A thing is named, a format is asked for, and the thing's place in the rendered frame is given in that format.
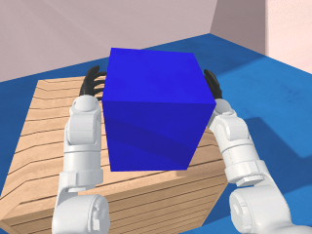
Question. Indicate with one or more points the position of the robot left forearm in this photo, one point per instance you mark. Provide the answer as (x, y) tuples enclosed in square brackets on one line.
[(81, 147)]

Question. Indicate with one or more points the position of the left robot hand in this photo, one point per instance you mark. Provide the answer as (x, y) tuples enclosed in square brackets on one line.
[(87, 88)]

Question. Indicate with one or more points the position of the robot right upper arm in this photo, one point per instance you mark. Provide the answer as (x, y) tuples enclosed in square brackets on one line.
[(262, 210)]

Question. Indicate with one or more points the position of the pedestal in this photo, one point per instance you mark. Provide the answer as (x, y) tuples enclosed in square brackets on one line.
[(139, 202)]

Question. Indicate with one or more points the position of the right robot hand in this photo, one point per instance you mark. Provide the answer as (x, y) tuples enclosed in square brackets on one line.
[(213, 84)]

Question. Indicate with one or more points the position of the robot right forearm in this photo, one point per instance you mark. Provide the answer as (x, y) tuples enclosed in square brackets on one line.
[(243, 166)]

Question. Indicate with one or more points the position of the robot left upper arm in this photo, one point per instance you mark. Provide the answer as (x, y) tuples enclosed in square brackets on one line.
[(82, 214)]

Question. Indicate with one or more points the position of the carton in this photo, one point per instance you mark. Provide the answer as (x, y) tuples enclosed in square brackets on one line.
[(156, 106)]

